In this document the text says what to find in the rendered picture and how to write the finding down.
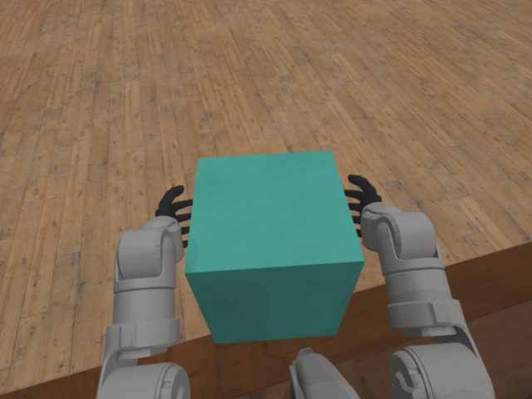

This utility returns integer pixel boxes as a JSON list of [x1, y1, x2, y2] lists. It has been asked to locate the left robot forearm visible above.
[[96, 215, 185, 399]]

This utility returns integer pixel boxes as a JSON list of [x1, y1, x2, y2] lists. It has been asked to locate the robot right upper arm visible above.
[[390, 342, 494, 399]]

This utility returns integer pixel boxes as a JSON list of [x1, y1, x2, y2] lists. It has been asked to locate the robot right thigh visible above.
[[288, 353, 361, 399]]

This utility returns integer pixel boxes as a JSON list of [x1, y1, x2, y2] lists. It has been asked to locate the carton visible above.
[[185, 150, 365, 344]]

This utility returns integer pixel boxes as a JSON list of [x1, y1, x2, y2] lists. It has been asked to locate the right robot hand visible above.
[[344, 175, 382, 237]]

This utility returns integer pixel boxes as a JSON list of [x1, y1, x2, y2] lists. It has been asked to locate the left robot hand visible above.
[[155, 185, 193, 248]]

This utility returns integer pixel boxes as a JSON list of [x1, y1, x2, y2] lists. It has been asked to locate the right robot forearm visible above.
[[361, 202, 495, 399]]

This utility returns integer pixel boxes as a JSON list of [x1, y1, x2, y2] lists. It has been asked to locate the right robot shin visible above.
[[295, 347, 314, 360]]

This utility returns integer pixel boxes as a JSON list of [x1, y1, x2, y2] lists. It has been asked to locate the robot left upper arm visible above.
[[98, 362, 190, 399]]

